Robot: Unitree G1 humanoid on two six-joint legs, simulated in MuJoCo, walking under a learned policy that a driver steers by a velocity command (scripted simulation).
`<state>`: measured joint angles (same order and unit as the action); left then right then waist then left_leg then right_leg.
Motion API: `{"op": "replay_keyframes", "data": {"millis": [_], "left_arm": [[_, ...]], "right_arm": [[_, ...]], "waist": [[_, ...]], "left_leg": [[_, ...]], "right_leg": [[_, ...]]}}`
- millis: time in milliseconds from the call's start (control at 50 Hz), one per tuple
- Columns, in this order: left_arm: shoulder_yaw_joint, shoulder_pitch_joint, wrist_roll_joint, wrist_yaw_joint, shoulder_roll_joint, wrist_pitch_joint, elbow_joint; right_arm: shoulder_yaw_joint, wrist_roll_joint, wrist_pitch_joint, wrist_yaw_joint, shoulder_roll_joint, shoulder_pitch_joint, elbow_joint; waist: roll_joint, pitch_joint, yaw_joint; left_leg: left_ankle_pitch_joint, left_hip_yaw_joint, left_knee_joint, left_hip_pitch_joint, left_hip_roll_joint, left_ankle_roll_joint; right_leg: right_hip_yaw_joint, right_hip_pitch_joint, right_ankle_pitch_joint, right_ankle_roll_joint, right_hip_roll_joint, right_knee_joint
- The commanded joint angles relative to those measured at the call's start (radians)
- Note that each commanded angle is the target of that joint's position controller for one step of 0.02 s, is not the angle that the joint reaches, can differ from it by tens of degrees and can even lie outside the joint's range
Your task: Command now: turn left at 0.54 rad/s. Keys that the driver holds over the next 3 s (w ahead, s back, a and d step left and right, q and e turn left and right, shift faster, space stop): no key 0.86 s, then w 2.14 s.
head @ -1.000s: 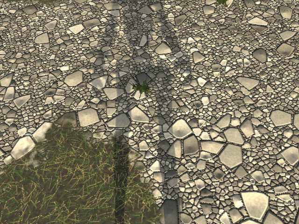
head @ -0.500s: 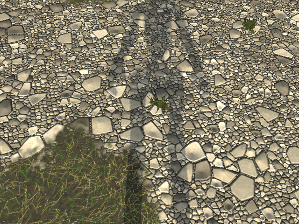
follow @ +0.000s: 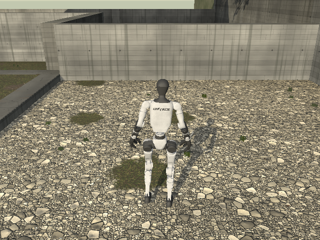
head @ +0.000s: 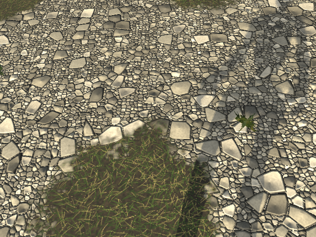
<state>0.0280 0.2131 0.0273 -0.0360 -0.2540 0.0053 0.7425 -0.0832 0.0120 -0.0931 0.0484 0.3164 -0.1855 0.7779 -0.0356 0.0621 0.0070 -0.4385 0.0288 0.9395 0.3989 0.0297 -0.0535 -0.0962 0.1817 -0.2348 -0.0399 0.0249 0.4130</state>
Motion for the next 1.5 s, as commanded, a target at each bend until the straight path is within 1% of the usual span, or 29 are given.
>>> {"op": "replay_keyframes", "data": {"millis": [20,80,120,140,160,180,200,240,300,420,480,500,540,560,580,620,860,920,960,1000,1060,1140,1160,1180,1200,1240,1280,1360,1500], "left_arm": [[0.055,0.044,0.003,0.009,-0.189,-0.006,-0.034],[0.061,0.037,0.001,0.023,-0.205,-0.002,-0.021],[0.06,0.011,-0.016,0.026,-0.203,0.007,-0.013],[0.053,0.041,-0.017,0.027,-0.176,0.009,-0.008],[0.025,0.087,0.004,0.035,-0.068,0.015,-0.039],[0.024,0.01,-0.008,0.018,-0.088,0.037,-0.052],[0.033,0.003,-0.015,0.016,-0.127,0.05,-0.04],[0.038,0.032,-0.021,0.026,-0.134,0.048,0.002],[0.039,0.08,-0.008,0.034,-0.126,0.05,0.045],[0.022,0.039,-0.014,0.02,-0.086,0.055,0.071],[0.014,0.073,-0.019,0.007,-0.071,0.042,0.103],[0.008,0.095,-0.013,0.004,-0.062,0.033,0.119],[0.013,0.094,0.006,-0.001,-0.138,0.005,0.127],[0.014,0.029,-0.018,0.008,-0.142,0.003,0.141],[0.004,0.008,-0.018,0.017,-0.097,-0.004,0.139],[0.001,0.031,-0.014,0.016,-0.092,-0.01,0.168],[-0.013,0.049,-0.018,0.004,-0.064,-0.013,0.278],[0.006,0.082,-0.015,0.006,-0.106,-0.001,0.294],[0.019,0.136,-0.014,0.01,-0.127,0.008,0.306],[0.03,0.169,-0.01,0.011,-0.126,0.003,0.321],[0.037,0.128,-0.007,0.017,-0.125,-0.022,0.309],[0.043,0.043,-0.016,0.024,-0.108,-0.03,0.285],[0.032,0.025,-0.009,0.028,-0.068,-0.037,0.267],[0.006,0.009,-0.016,0.039,0.028,-0.047,0.226],[0.024,-0.019,0.01,0.044,-0.053,-0.049,0.21],[0.024,-0.013,0.005,0.066,-0.047,-0.063,0.221],[0.025,0.009,0.011,0.077,-0.043,-0.067,0.241],[0.022,-0.071,0.01,0.078,-0.02,-0.049,0.212],[-0.006,-0.319,-0.008,0.073,0.01,-0.046,0.098]], "right_arm": [[0.0,-0.009,0.012,0.004,0.051,0.058,-0.097],[0.006,-0.016,0.02,-0.007,0.047,0.032,-0.098],[0.013,-0.002,0.036,-0.02,0.035,-0.027,-0.077],[0.009,0.017,0.051,-0.03,0.077,-0.042,-0.073],[0.004,0.026,0.067,-0.039,0.155,-0.053,-0.093],[-0.008,0.002,0.073,-0.045,0.195,-0.068,-0.082],[0.008,-0.001,0.076,-0.045,0.134,-0.043,-0.074],[0.035,0.005,0.074,-0.052,0.066,0.068,-0.081],[0.045,-0.001,0.082,-0.063,0.057,0.042,-0.061],[0.051,0.01,0.085,-0.065,0.061,0.021,-0.008],[0.055,0.005,0.085,-0.07,0.056,0.042,0.014],[0.057,-0.002,0.086,-0.071,0.051,0.053,0.021],[0.063,0.001,0.095,-0.066,0.023,-0.005,0.035],[0.066,-0.003,0.087,-0.064,0.002,-0.03,0.065],[0.063,0.002,0.084,-0.067,0.028,-0.016,0.089],[0.055,-0.002,0.086,-0.067,0.046,-0.01,0.114],[0.071,-0.002,0.092,-0.077,0.006,-0.066,0.263],[0.064,0.005,0.084,-0.076,0.021,-0.083,0.272],[0.066,0.019,0.083,-0.065,-0.002,-0.044,0.247],[0.072,0.031,0.098,-0.053,-0.032,-0.019,0.222],[0.061,0.019,0.128,-0.037,-0.012,-0.034,0.207],[0.053,0.008,0.145,-0.044,-0.044,-0.241,0.281],[0.042,0.017,0.152,-0.054,-0.006,-0.329,0.302],[0.021,0.02,0.159,-0.06,0.092,-0.443,0.312],[0.016,0.017,0.152,-0.059,0.106,-0.436,0.327],[0.031,0.012,0.166,-0.052,0.041,-0.264,0.268],[0.044,0.005,0.187,-0.054,0.002,-0.237,0.256],[0.057,0.002,0.199,-0.059,-0.03,-0.356,0.305],[0.066,0.008,0.196,-0.069,-0.022,-0.391,0.322]], "waist": [[0.21,-0.086,0.037],[0.23,-0.103,0.025],[0.189,-0.106,-0.029],[0.096,-0.129,-0.031],[-0.189,-0.169,0.004],[-0.202,-0.133,-0.054],[-0.104,-0.088,-0.031],[-0.099,-0.034,0.019],[-0.09,-0.086,0.016],[-0.101,-0.057,-0.016],[-0.075,-0.066,0.008],[-0.046,-0.069,0.03],[0.065,-0.088,-0.02],[0.161,-0.048,-0.049],[0.131,-0.029,-0.027],[0.116,-0.027,-0.012],[0.038,-0.009,-0.007],[0.08,-0.005,0.004],[0.145,0.077,0.031],[0.19,0.108,0.037],[0.145,0.067,0.0],[0.101,0.051,-0.1],[-0.015,0.037,-0.129],[-0.264,-0.021,-0.155],[-0.172,0.057,-0.124],[-0.031,0.123,-0.032],[-0.02,0.076,-0.007],[-0.038,0.039,-0.024],[-0.07,0.084,-0.061]], "left_leg": [[-0.033,-0.054,-0.13,0.019,-0.002,0.018],[-0.02,-0.086,-0.274,-0.086,0.019,0.051],[0.204,-0.093,-0.559,-0.231,0.025,0.078],[0.304,0.022,-0.664,-0.365,-0.046,0.093],[0.601,0.369,-0.677,-0.511,-0.357,0.144],[0.809,0.377,-0.623,-0.329,-0.424,0.296],[0.769,0.308,-0.632,-0.314,-0.364,0.31],[0.677,0.192,-0.656,-0.279,-0.25,0.245],[0.801,0.129,-0.63,-0.32,-0.215,0.24],[0.58,0.165,-0.631,-0.277,-0.215,0.251],[0.517,0.19,-0.606,-0.243,-0.208,0.234],[0.477,0.186,-0.596,-0.202,-0.196,0.202],[0.329,0.138,-0.57,-0.13,-0.113,0.136],[0.263,0.092,-0.628,-0.221,-0.058,0.122],[0.286,0.096,-0.624,-0.273,-0.067,0.114],[0.336,0.102,-0.611,-0.288,-0.083,0.118],[0.317,0.097,-0.644,-0.238,-0.091,0.096],[-0.03,0.043,-0.55,-0.164,-0.021,0.12],[-0.117,-0.001,-0.418,-0.004,0.015,0.128],[0.011,-0.06,-0.235,0.054,-0.018,0.12],[-0.017,-0.043,-0.202,0.062,-0.054,0.126],[0.132,-0.134,-0.516,-0.39,0.032,0.133],[0.025,0.024,-0.612,-0.513,-0.072,0.144],[-0.327,0.473,-0.826,-0.591,-0.34,0.212],[-0.43,0.624,-0.874,-0.474,-0.42,0.274],[-0.249,0.46,-0.863,-0.367,-0.343,0.257],[0.04,0.29,-0.863,-0.391,-0.266,0.223],[0.502,0.129,-0.805,-0.463,-0.221,0.223],[0.778,0.034,-0.798,-0.426,-0.203,0.227]], "right_leg": [[0.15,-0.145,0.493,-0.167,0.25,-0.049],[0.142,-0.113,0.534,-0.159,0.25,0.001],[0.101,-0.044,0.46,-0.101,0.219,0.086],[0.064,0.063,0.311,-0.04,0.185,0.173],[-0.019,0.273,-0.26,0.036,0.086,0.4],[0.067,0.264,-0.389,0.045,0.008,0.468],[0.109,0.262,-0.347,0.049,0.026,0.519],[0.118,0.247,-0.228,0.055,0.029,0.495],[0.104,0.198,-0.171,0.072,0.009,0.498],[0.094,0.11,-0.181,0.065,-0.009,0.258],[0.085,0.008,-0.079,0.045,-0.018,0.067],[0.098,-0.078,0.071,0.038,-0.004,-0.062],[0.254,-0.185,0.288,0.01,0.144,-0.086],[0.259,-0.033,0.227,-0.022,0.143,-0.078],[0.243,0.006,0.158,-0.011,0.118,-0.098],[0.209,-0.004,0.133,0.007,0.082,-0.11],[0.207,-0.035,0.087,-0.012,0.074,-0.121],[0.241,-0.006,-0.35,-0.057,0.054,-0.136],[0.385,0.01,-0.592,-0.124,0.14,-0.224],[0.534,0.016,-0.596,-0.195,0.273,-0.319],[0.466,-0.016,-0.423,-0.188,0.256,-0.312],[0.262,0.261,-0.376,-0.125,0.109,-0.121],[0.189,0.379,-0.346,-0.097,0.051,0.064],[0.036,0.525,-0.311,-0.05,-0.073,0.405],[0.094,0.591,-0.307,-0.065,-0.055,0.576],[0.14,0.581,-0.111,-0.07,0.03,0.649],[0.112,0.53,-0.003,-0.042,0.053,0.624],[0.048,0.572,0.059,-0.003,0.042,0.611],[-0.039,0.449,0.151,-0.012,-0.015,0.251]]}}
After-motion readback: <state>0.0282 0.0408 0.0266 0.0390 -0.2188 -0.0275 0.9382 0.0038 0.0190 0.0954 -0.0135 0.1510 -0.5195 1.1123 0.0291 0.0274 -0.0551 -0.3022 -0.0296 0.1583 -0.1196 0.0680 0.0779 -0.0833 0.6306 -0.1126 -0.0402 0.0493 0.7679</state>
